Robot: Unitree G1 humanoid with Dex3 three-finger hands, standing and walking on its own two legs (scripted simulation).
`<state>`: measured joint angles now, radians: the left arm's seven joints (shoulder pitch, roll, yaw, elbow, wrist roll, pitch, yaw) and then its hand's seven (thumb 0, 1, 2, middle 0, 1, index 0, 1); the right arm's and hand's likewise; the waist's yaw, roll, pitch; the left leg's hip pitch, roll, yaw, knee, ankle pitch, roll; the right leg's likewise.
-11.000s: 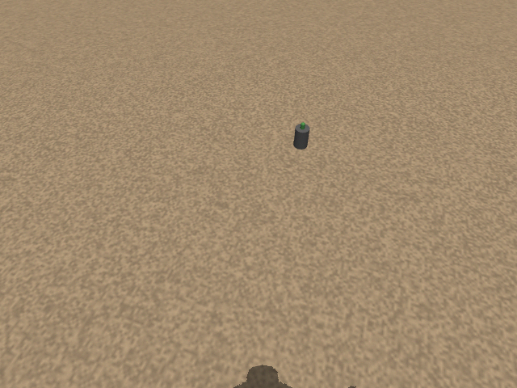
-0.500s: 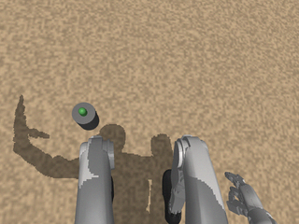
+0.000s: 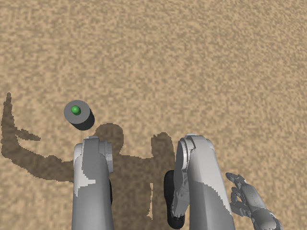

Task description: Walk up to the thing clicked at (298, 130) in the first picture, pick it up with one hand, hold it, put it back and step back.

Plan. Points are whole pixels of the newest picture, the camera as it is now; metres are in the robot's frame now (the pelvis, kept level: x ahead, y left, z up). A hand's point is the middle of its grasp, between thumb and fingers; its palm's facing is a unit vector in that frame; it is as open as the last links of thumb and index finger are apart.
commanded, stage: approach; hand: left
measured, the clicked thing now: (79, 115) +0.43 +0.23 -0.28
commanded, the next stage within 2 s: close in in 0.34 s
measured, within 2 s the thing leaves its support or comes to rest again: neither
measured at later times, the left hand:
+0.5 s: hand (48, 120) +0.39 +0.31 -0.21, palm faces +0.04 -1.00 +0.04, open 17.4 cm
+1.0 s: hand (70, 120) +0.40 +0.25 -0.24, palm faces +0.13 -0.99 +0.03, open 17.4 cm
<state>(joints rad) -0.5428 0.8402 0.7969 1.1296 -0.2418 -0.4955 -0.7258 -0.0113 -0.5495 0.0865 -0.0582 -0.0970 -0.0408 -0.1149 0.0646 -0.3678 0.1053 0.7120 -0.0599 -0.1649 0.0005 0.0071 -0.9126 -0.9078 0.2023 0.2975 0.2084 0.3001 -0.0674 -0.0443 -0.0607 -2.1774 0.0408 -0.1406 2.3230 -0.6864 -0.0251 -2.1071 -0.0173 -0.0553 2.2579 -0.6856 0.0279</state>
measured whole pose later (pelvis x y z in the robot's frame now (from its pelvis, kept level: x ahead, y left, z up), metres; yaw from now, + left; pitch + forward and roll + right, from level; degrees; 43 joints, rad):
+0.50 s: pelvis +0.00 +0.01 -0.07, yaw -6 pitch +19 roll -12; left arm -0.56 0.78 0.66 1.33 -0.24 -0.89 -0.62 -0.01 -0.55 0.08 -0.06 -0.11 -0.04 -0.12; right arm -0.15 -0.37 0.33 0.66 -0.23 -0.11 0.06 0.01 -0.92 -0.91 0.20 0.30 0.21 0.30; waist -0.17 -0.20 0.17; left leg -2.25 0.03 -0.28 2.61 -0.72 -0.03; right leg -2.13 0.03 -0.14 2.45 -0.67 0.05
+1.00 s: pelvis -0.02 +0.02 -0.08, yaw -9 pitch +11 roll -16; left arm -0.54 0.75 0.52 1.41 -0.18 -1.11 -0.24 -0.01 -0.53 0.03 -0.05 -0.07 -0.06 -0.06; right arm -0.16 -0.40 0.46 0.59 -0.34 -0.05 0.13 0.00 -0.92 -0.90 0.21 0.30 0.21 0.30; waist -0.21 -0.25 0.27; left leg -2.21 0.02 -0.37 2.68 -0.69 -0.02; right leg -2.06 0.06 -0.21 2.44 -0.61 0.07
